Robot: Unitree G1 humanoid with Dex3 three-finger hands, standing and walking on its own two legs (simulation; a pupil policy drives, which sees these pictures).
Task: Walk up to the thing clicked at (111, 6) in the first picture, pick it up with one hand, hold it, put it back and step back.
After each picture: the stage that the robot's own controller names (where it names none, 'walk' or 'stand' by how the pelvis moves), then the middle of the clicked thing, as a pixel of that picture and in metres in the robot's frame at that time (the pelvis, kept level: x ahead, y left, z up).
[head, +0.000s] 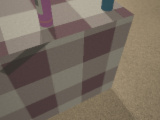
stand; out of the picture +0.89 -0.14 +0.13
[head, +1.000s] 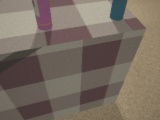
rise first; out of the picture +0.77 -0.14 +0.15
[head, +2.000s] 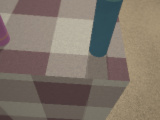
sink last; (104, 23) +0.48 +0.00 +0.16
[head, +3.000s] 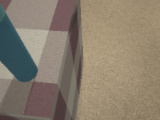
rise first; (9, 48) +0.35 +0.21 +0.16
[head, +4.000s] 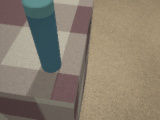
stand; (46, 39) +0.41 +0.13 +0.15
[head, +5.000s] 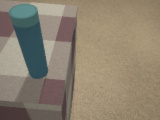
stand; (32, 46) +0.41 +0.19 +0.14
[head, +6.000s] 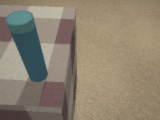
stand; (30, 51) +0.41 +0.18 +0.12
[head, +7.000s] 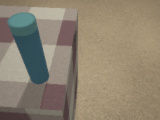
stand; (32, 53) +0.40 +0.18 +0.12
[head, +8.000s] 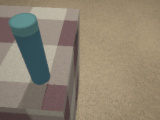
stand; (33, 54) +0.40 +0.18 +0.12
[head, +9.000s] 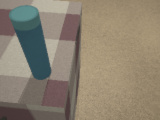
rise first; (34, 48) +0.40 +0.17 +0.13
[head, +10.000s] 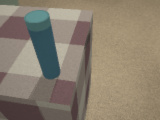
rise first; (45, 49) +0.42 +0.17 +0.13
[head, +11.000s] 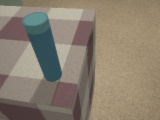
go down; (45, 51) +0.40 +0.17 +0.13
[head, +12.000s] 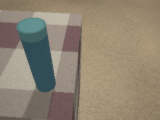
go down; (40, 60) +0.38 +0.15 +0.14
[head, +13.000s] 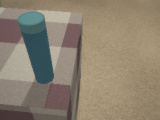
approach; (39, 52) +0.41 +0.16 +0.14
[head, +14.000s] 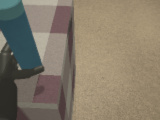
close; (21, 41) +0.41 +0.18 +0.16
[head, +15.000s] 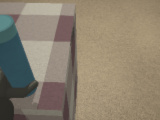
lift; (14, 62) +0.34 +0.20 +0.16
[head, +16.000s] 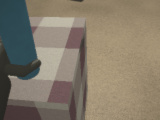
lift; (17, 34) +0.32 +0.17 +0.29
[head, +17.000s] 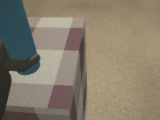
hold; (14, 29) +0.33 +0.17 +0.29
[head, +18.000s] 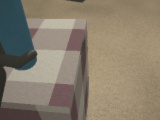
hold; (10, 24) +0.32 +0.17 +0.32
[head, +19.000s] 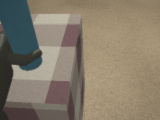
crouch; (18, 25) +0.36 +0.17 +0.28
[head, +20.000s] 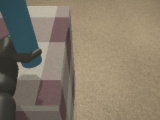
lower; (20, 29) +0.44 +0.18 +0.21
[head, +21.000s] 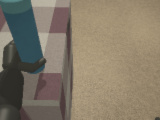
lower; (26, 38) +0.43 +0.16 +0.17
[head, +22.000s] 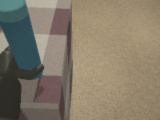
lower; (23, 44) +0.40 +0.17 +0.17
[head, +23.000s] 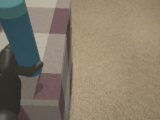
lower; (22, 42) +0.41 +0.17 +0.16
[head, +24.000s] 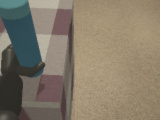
loosen; (25, 42) +0.41 +0.17 +0.16
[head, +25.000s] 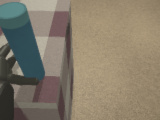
withdraw; (25, 49) +0.39 +0.17 +0.16
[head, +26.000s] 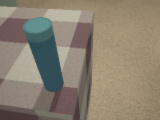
sink last; (47, 60) +0.36 +0.15 +0.14
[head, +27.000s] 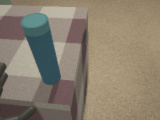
stand; (44, 54) +0.39 +0.15 +0.13
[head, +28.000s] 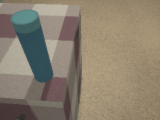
stand; (36, 51) +0.40 +0.16 +0.14
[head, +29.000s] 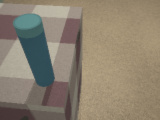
stand; (38, 55) +0.38 +0.16 +0.13
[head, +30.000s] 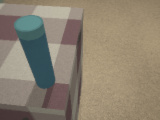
stand; (39, 57) +0.38 +0.16 +0.13
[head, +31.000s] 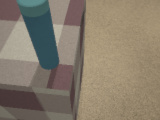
walk; (42, 36) +0.42 +0.14 +0.14
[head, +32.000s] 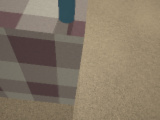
walk; out of the picture +0.65 +0.08 +0.14
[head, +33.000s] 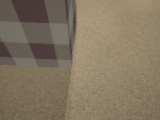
walk; out of the picture +1.03 +0.21 +0.16
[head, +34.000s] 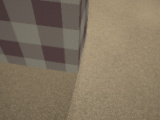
stand; out of the picture +1.09 +0.12 +0.14
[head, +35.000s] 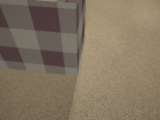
stand; out of the picture +1.09 +0.12 +0.13
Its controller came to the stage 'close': yes
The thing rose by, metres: 0.20
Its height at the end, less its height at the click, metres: +0.00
